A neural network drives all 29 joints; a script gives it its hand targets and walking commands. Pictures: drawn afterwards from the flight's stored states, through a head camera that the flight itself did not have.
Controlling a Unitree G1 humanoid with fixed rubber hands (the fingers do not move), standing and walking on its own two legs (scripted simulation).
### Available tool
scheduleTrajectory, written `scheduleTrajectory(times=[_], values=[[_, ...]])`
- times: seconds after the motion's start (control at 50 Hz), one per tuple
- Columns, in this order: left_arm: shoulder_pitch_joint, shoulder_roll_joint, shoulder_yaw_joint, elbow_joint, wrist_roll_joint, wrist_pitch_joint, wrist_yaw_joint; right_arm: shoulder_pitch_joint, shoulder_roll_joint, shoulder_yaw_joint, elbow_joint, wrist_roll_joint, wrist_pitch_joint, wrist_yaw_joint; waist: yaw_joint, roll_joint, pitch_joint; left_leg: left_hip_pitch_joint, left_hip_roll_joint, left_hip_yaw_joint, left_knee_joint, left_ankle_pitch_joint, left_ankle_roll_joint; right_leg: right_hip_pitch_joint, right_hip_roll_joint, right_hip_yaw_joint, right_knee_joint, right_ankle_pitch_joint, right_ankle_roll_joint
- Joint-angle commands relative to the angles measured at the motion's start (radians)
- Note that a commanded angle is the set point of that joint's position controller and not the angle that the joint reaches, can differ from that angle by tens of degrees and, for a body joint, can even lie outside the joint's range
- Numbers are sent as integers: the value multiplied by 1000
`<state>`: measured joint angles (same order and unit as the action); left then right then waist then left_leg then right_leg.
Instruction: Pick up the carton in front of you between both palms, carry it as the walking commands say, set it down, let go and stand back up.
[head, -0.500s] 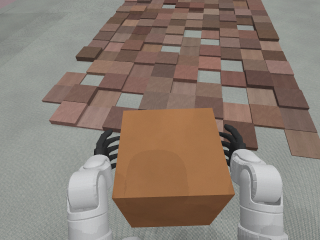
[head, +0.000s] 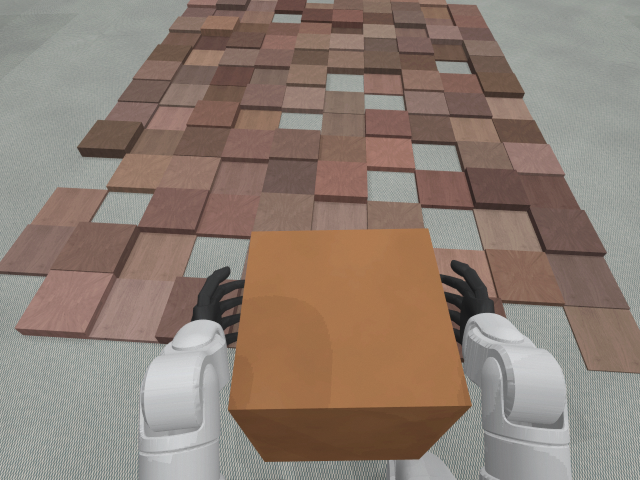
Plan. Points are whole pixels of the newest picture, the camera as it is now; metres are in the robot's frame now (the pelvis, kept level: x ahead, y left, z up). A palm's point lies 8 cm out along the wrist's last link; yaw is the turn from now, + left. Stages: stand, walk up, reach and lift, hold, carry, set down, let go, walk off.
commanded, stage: carry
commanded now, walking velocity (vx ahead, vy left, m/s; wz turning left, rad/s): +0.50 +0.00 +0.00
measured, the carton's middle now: (340, 353) +0.26 -0.01 +0.00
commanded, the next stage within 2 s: none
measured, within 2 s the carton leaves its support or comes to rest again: neither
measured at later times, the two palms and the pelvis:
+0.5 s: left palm (247, 76) +0.70 +0.13 +0.14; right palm (418, 68) +0.73 -0.17 +0.14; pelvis +0.32 -0.05 -0.01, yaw +3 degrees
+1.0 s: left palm out of the picture +1.06 +0.12 +0.14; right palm out of the picture +1.04 -0.18 +0.15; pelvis +0.66 -0.01 +0.00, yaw +1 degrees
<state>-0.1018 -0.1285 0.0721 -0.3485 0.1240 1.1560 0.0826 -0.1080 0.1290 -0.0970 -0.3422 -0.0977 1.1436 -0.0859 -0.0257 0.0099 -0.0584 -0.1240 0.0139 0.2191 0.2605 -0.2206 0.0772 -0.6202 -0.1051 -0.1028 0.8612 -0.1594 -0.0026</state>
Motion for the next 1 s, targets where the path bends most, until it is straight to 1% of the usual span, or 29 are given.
scheduleTrajectory(times=[0.0, 0.1, 0.14, 0.16, 0.18, 0.2, 0.22, 0.24, 0.26, 0.3, 0.32, 0.34, 0.4, 0.46, 0.52, 0.6, 0.62, 0.64, 0.66, 0.68, 0.7, 0.72, 0.74, 0.76, 0.78, 0.8, 0.84, 0.9, 0.98], values=[[-503, -897, -728, -96, -393, -14, -221, -477, 876, 735, -86, 426, 11, 284, 8, 127, -183, 227, 218, -135, -70, 370, 51, -69, 18, -50, -118, 77, 10], [-714, -743, -708, -81, -433, 32, -209, -645, 725, 693, -51, 407, 40, 239, -1, 133, -102, 223, 207, -94, -32, 444, 57, -9, 53, -96, -277, 139, -40], [-826, -697, -681, -49, -456, 52, -201, -766, 675, 676, -33, 413, 56, 216, -1, 151, -128, 230, 207, -70, 51, 568, 42, 98, 75, -104, -308, 139, -68], [-864, -676, -659, -24, -465, 62, -195, -828, 658, 666, -21, 419, 67, 207, 22, 157, -174, 221, 197, -44, 155, 666, 27, 210, 110, -133, -312, 101, -72], [-902, -656, -632, 10, -470, 71, -189, -886, 646, 656, -3, 428, 81, 198, 69, 115, -240, 172, 158, 9, 342, 699, -3, 388, 162, -180, -349, 44, -72], [-937, -633, -601, 44, -472, 82, -185, -958, 628, 645, 13, 439, 95, 190, 107, 30, -327, 28, 121, 4, 572, 497, -21, 600, 100, -87, -357, -41, -68], [-986, -595, -567, 81, -469, 91, -180, -1012, 639, 639, 34, 450, 114, 183, 96, -187, -423, -244, 17, -31, 877, 182, -53, 797, -192, 408, -430, -204, -187], [-1028, -620, -563, 115, -488, 99, -177, -1056, 639, 615, 63, 454, 126, 176, 109, -346, -442, -475, -101, -140, 1092, -280, -57, 895, -285, 711, -587, -179, -283], [-1080, -647, -551, 117, -514, 108, -177, -1108, 671, 603, 93, 463, 131, 168, 87, -282, -432, -538, -26, -235, 1195, -263, -17, 888, -272, 606, -555, -69, -269], [-1230, -744, -557, 100, -556, 110, -180, -1223, 745, 577, 104, 485, 133, 160, 82, -90, -403, -564, 40, -251, 1136, -170, 5, 777, -216, 408, -494, 149, -220], [-1317, -776, -555, 93, -575, 111, -183, -1281, 771, 565, 118, 489, 134, 155, 75, -71, -405, -551, 59, -252, 1078, -137, 2, 734, -197, 348, -496, 178, -198], [-1382, -802, -547, 94, -587, 115, -183, -1324, 791, 554, 138, 489, 136, 151, 70, -76, -422, -530, 65, -243, 1037, -116, -4, 718, -184, 304, -501, 186, -189], [-1459, -829, -508, 131, -589, 135, -184, -1374, 816, 514, 203, 468, 146, 136, 64, -91, -447, -582, 61, -211, 952, -99, -20, 749, -171, 236, -497, 267, -213], [-1464, -835, -461, 196, -558, 157, -185, -1382, 833, 478, 268, 433, 162, 129, 79, -97, -428, -684, 59, -171, 834, -62, -32, 829, -155, 189, -475, 401, -222], [-1442, -850, -422, 257, -514, 169, -192, -1378, 867, 457, 317, 407, 173, 137, 99, -116, -389, -720, 43, -130, 684, 20, -32, 879, -114, 136, -453, 506, -206], [-1421, -887, -415, 302, -479, 163, -206, -1375, 913, 456, 354, 388, 174, 157, 111, -144, -320, -599, -31, -34, 370, 158, -26, 878, -55, 43, -419, 673, -165], [-1425, -891, -420, 303, -476, 158, -206, -1382, 920, 460, 353, 392, 173, 161, 102, -167, -313, -522, -49, -17, 295, 185, -12, 863, -49, 19, -399, 731, -143], [-1426, -895, -424, 303, -476, 153, -206, -1388, 921, 464, 353, 398, 171, 165, 66, -191, -328, -381, -82, 19, 254, 177, 4, 809, -57, -2, -340, 843, -122], [-1438, -899, -433, 301, -477, 150, -205, -1385, 920, 466, 356, 402, 165, 167, 5, -194, -389, -177, -95, 22, 190, 236, 19, 753, -46, -52, -196, 851, -85], [-1446, -901, -445, 301, -479, 146, -205, -1380, 916, 468, 348, 407, 159, 171, -56, -124, -467, 77, -20, -59, 221, 233, 30, 587, -21, -60, -21, 611, -56], [-1491, -930, -458, 266, -495, 148, -206, -1374, 894, 460, 351, 400, 141, 169, -82, 186, -632, 431, 236, -518, 257, 268, 210, 234, 90, -19, 313, 276, -10], [-1492, -922, -470, 252, -495, 146, -205, -1374, 927, 473, 335, 421, 137, 171, -84, 309, -644, 537, 318, -741, 168, 370, 255, 22, 205, 65, 512, -316, -20], [-1498, -926, -467, 231, -489, 137, -196, -1396, 944, 487, 277, 441, 136, 175, -76, 255, -614, 553, 307, -677, 203, 424, 238, -87, 150, 146, 601, -321, -47], [-1497, -917, -460, 198, -478, 131, -186, -1429, 968, 510, 221, 471, 132, 178, -84, 135, -575, 517, 286, -613, 220, 457, 205, -141, 123, 147, 594, -291, -61], [-1490, -907, -455, 171, -461, 126, -174, -1467, 979, 529, 162, 495, 127, 179, -81, 73, -527, 468, 272, -563, 212, 461, 173, -168, 100, 145, 538, -270, -69], [-1465, -893, -449, 155, -445, 123, -161, -1491, 983, 550, 117, 515, 124, 178, -65, 54, -523, 437, 258, -529, 197, 415, 153, -153, 84, 147, 477, -244, -69], [-1402, -862, -448, 133, -411, 117, -141, -1490, 970, 572, 57, 538, 121, 178, -57, 63, -532, 430, 256, -503, 190, 394, 148, -153, 83, 125, 423, -233, -61], [-1337, -804, -459, 114, -370, 111, -125, -1446, 918, 586, 25, 542, 126, 182, -68, 78, -510, 433, 262, -452, 196, 469, 171, -228, 75, 89, 292, -270, -45], [-1311, -747, -471, 142, -344, 126, -124, -1394, 861, 583, 90, 527, 148, 200, -71, 125, -452, 370, 218, -352, 193, 574, 151, -186, 91, 21, 60, -158, -48]])
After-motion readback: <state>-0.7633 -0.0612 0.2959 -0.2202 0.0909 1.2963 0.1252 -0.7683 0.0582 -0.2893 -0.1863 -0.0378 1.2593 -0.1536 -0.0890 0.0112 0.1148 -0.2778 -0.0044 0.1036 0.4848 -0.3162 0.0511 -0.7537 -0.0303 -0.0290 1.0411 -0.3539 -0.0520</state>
